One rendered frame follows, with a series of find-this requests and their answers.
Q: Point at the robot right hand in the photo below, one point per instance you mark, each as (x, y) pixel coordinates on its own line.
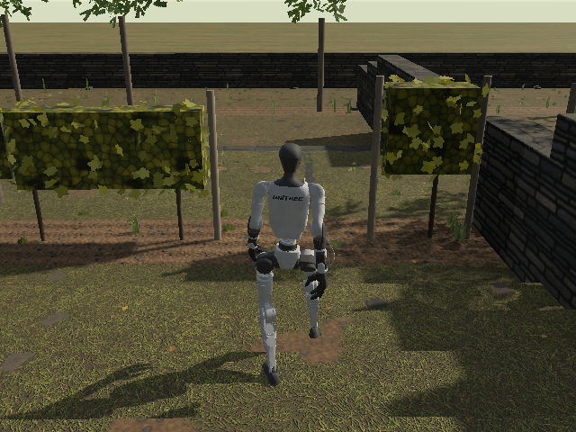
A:
(322, 278)

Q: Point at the right robot upper arm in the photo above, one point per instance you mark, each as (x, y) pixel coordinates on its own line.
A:
(318, 208)

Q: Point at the robot left hand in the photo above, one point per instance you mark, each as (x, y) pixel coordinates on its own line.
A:
(259, 249)

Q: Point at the robot torso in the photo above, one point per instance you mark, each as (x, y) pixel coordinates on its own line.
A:
(288, 216)

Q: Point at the robot right forearm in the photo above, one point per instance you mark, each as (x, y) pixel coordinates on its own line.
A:
(320, 251)

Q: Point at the robot left forearm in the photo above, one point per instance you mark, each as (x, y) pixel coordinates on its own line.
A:
(252, 235)

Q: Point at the left robot upper arm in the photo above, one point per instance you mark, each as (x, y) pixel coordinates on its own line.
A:
(257, 205)

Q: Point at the robot head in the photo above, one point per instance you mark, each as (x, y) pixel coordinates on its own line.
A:
(290, 155)

